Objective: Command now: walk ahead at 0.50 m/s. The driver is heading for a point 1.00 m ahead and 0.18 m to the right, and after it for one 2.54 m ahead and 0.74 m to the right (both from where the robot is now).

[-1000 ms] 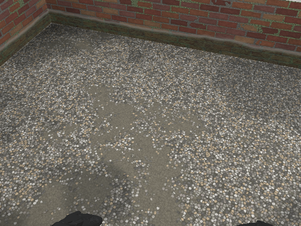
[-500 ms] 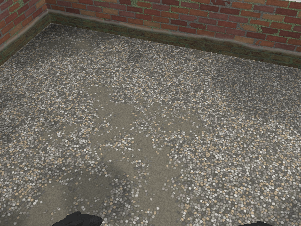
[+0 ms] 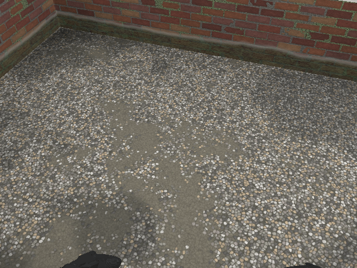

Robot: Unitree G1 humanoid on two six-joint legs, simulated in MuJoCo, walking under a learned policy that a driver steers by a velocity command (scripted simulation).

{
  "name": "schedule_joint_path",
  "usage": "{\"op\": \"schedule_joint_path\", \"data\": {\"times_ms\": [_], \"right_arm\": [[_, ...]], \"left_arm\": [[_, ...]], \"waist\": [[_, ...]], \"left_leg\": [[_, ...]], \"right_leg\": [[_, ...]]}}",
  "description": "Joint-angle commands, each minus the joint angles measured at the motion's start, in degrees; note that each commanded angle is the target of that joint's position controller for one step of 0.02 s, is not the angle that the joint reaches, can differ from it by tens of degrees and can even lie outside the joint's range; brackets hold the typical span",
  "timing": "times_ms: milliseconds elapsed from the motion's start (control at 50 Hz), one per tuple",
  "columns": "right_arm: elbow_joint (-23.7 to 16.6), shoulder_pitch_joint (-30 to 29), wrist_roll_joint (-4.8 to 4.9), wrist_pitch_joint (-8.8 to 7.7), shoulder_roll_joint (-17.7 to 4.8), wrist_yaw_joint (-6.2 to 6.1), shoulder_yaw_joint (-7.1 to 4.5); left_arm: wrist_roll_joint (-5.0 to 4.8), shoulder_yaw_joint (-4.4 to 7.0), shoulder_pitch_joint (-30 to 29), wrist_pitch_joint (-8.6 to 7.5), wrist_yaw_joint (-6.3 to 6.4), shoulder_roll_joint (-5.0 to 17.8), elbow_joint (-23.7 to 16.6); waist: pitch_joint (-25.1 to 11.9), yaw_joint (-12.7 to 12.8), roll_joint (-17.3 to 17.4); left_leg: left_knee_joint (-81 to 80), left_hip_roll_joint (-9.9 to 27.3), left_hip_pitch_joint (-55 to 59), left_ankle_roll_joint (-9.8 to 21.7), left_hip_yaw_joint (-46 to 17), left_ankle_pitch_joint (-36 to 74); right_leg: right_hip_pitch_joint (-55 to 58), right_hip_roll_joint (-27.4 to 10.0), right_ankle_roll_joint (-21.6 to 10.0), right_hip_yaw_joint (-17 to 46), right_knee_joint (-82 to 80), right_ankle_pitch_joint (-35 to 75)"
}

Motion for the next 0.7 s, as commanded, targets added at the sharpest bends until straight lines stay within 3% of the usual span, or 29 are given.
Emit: {"op": "schedule_joint_path", "data": {"times_ms": [20, 60, 140, 220, 260, 280, 340, 400, 440, 560, 700], "right_arm": [[-5.6, -3.8, 0.33, -0.80, -5.8, -0.14, -1.89], [-5.3, -3.8, -0.17, -0.91, -4.9, -0.25, -1.75], [-5.5, -4.3, -0.01, -0.94, -5.0, -0.17, -1.75], [-5.4, -4.1, 0.01, -1.00, -5.1, -0.20, -1.80], [-5.5, -3.4, 0.29, -0.71, -5.7, -0.22, -1.92], [-5.3, -3.7, -0.17, -0.91, -5.0, -0.27, -1.76], [-5.5, -4.4, -0.08, -0.95, -4.9, -0.18, -1.72], [-3.9, -1.6, 0.57, -0.84, -5.8, -0.08, -2.24], [-2.9, 0.6, 1.35, -0.47, -7.1, -0.01, -2.87], [-0.5, 3.0, 2.12, -0.04, -7.1, -0.01, -4.07], [1.9, 6.3, 2.74, 0.21, -7.5, -0.50, -5.17]], "left_arm": [[-0.25, 1.82, -4.4, -0.89, 0.01, 5.4, -6.0], [0.19, 1.77, -5.4, -0.92, 0.16, 5.0, -5.5], [0.03, 1.77, -5.7, -0.96, 0.22, 5.0, -5.7], [0.01, 1.80, -5.5, -1.03, 0.22, 5.0, -5.6], [-0.11, 1.83, -4.3, -0.86, -0.02, 5.5, -5.8], [0.18, 1.77, -5.4, -0.93, 0.18, 5.0, -5.5], [0.03, 1.74, -5.7, -0.94, 0.24, 4.9, -5.7], [-0.50, 2.20, -3.2, -0.84, 0.21, 5.5, -4.2], [-1.16, 2.77, -0.3, -0.55, -0.07, 6.6, -3.2], [-2.16, 3.98, 2.3, 0.20, 0.16, 6.5, -0.8], [-2.80, 4.99, 5.7, 0.53, 0.80, 6.6, 1.8]], "waist": [[-4.4, 0.6, -0.8], [-5.3, -0.3, -0.3], [-3.9, 0.0, -0.3], [-4.3, 0.0, -0.3], [-5.0, 0.3, -0.9], [-5.3, -0.3, -0.3], [-4.1, 0.0, -0.1], [-4.2, 0.0, -0.6], [-4.3, 0.3, -1.1], [-1.4, 0.2, -0.5], [-1.0, 0.1, -0.1]], "left_leg": [[-0.6, 4.7, -1.2, 1.2, -4.6, 14.1], [-1.5, 4.6, -0.7, 1.2, -4.5, 11.3], [-1.5, 4.6, -1.4, 1.3, -4.6, 10.1], [-1.5, 4.6, -1.2, 1.3, -4.6, 10.6], [-0.6, 4.6, -0.8, 1.0, -4.5, 14.9], [-1.5, 4.6, -0.7, 1.2, -4.5, 11.3], [-1.6, 4.5, -1.3, 1.3, -4.6, 10.0], [-2.2, 4.7, -0.7, 1.9, -4.8, 9.7], [-1.7, 4.9, 0.2, 2.0, -4.9, 14.0], [-3.1, 4.6, -0.7, 2.4, -4.6, 10.7], [-3.5, 4.1, -0.6, 2.4, -4.1, 11.4]], "right_leg": [[4.6, -7.8, -1.2, 6.9, -0.2, 19.2], [4.9, -7.5, -1.5, 7.2, 0.0, 16.3], [3.5, -7.4, -1.3, 7.2, -0.5, 13.8], [3.9, -7.5, -1.4, 7.3, -0.3, 14.6], [5.2, -7.7, -1.2, 7.0, 0.0, 20.7], [4.9, -7.4, -1.5, 7.2, 0.0, 16.2], [3.6, -7.4, -1.3, 7.3, -0.5, 13.7], [4.5, -7.6, -1.9, 7.5, -1.0, 13.8], [6.1, -8.1, -2.1, 7.4, -1.4, 20.2], [5.6, -7.8, -2.7, 7.2, -3.5, 16.7], [5.7, -7.3, -2.8, 6.5, -4.1, 17.7]]}}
